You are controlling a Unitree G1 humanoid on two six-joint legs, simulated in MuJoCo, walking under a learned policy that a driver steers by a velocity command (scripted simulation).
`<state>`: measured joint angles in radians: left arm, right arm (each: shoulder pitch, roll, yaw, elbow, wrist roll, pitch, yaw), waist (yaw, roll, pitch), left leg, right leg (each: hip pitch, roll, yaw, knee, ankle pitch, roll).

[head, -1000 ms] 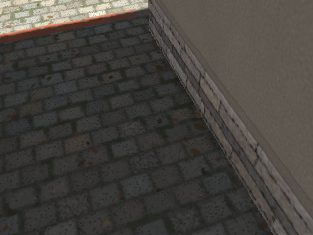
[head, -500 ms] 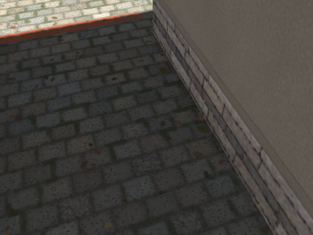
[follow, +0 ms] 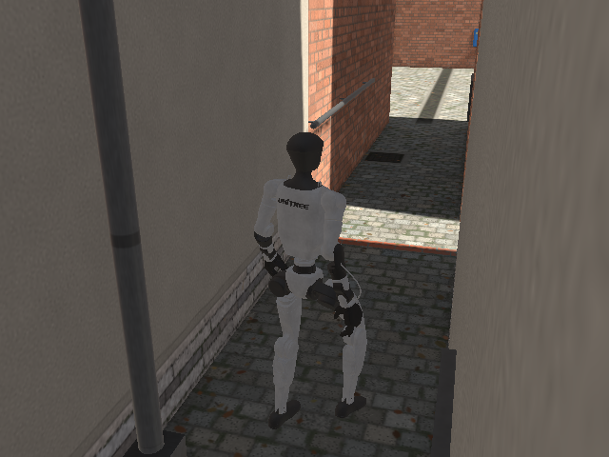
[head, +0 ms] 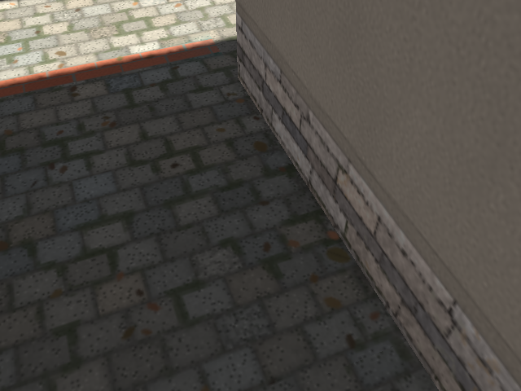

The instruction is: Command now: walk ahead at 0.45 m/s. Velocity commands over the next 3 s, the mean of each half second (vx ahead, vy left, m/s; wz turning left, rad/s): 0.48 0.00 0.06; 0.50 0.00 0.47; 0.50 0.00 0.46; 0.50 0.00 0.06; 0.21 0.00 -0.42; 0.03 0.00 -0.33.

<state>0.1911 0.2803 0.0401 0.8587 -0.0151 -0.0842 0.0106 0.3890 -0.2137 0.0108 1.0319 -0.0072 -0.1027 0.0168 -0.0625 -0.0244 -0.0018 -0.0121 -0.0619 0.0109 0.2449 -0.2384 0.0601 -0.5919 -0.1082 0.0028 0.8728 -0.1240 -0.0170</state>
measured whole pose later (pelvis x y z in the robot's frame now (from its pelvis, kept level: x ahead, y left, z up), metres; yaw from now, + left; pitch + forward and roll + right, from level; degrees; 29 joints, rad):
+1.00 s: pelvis +0.53 +0.11 +0.00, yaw +18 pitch +2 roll -1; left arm 0.12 0.31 0.05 0.80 0.02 -0.12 0.01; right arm 0.33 -0.26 -0.06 0.77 0.02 -0.06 0.02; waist -0.03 -0.04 0.02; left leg -0.20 -0.15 -0.10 0.35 -0.17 0.12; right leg -0.66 -0.11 0.08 0.98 -0.18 0.02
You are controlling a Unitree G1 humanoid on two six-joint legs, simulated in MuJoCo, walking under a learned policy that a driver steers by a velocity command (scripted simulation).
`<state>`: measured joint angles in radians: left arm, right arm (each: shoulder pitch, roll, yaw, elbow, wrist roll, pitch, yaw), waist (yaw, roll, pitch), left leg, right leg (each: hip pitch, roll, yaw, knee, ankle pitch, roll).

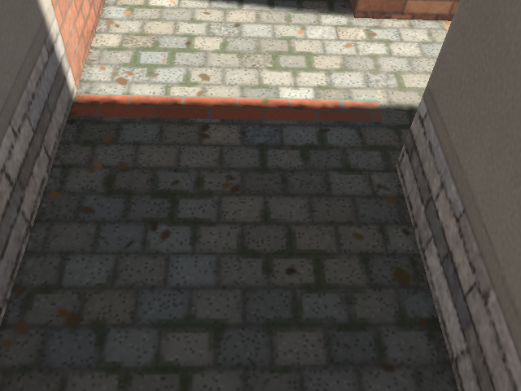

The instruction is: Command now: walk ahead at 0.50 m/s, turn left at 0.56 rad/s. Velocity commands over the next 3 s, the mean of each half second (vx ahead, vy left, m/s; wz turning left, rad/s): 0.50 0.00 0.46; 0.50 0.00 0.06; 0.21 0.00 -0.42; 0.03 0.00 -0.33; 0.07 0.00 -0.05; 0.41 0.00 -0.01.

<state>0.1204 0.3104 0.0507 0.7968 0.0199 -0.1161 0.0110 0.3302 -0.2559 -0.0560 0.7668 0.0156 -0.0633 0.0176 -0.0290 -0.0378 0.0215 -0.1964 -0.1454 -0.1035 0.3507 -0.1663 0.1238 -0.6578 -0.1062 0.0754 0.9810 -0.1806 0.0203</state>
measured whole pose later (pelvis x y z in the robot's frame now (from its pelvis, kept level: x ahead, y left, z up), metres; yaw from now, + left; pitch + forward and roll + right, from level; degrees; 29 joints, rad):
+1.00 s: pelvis +0.55 +0.12 +0.01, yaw +14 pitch +0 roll +0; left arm 0.16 0.34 0.03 0.85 -0.01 -0.09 -0.04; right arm 0.36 -0.28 -0.03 0.82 -0.01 -0.08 0.01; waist -0.03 -0.06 0.03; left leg -0.09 -0.04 0.04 0.23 -0.14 0.06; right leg -0.65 -0.09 0.05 0.99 -0.15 0.00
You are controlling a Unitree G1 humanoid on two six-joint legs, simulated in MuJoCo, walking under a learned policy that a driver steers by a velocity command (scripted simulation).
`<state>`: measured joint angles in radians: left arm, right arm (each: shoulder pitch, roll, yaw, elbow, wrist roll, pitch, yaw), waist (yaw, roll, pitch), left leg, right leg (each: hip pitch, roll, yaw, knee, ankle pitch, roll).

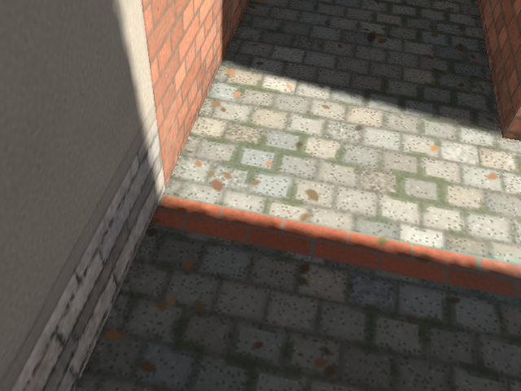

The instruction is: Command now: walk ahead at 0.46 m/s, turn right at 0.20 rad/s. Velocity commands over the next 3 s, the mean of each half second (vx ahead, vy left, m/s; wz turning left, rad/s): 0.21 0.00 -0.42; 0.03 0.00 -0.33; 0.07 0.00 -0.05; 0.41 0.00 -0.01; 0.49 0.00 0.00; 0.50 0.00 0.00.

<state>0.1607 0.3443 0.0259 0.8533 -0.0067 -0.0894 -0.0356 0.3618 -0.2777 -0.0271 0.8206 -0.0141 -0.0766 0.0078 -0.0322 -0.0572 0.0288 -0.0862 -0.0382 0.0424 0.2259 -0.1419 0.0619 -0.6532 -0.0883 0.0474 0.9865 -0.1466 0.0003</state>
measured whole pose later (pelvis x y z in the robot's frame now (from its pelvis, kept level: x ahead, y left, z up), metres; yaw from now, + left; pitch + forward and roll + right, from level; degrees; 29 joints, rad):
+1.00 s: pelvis +0.25 -0.03 -0.02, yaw -25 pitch +0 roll +1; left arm 0.17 0.26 0.05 0.71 -0.02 0.04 0.03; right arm 0.21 -0.22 -0.03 0.77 0.00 0.00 -0.03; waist -0.02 -0.04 0.03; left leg -0.25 0.00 -0.04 0.49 -0.25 -0.01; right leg -0.21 -0.01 0.06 0.50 -0.28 0.05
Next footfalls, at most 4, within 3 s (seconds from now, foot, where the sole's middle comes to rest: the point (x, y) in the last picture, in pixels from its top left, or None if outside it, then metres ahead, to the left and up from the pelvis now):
0.26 right None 0.30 -0.14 -0.79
0.70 left None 0.35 0.07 -0.79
1.00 right None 0.22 -0.16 -0.79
1.66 left None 0.44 0.03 -0.79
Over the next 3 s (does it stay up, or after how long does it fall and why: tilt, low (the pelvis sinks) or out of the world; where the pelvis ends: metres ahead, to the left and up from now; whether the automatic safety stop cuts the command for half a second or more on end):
stays up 1.01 -0.35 0.00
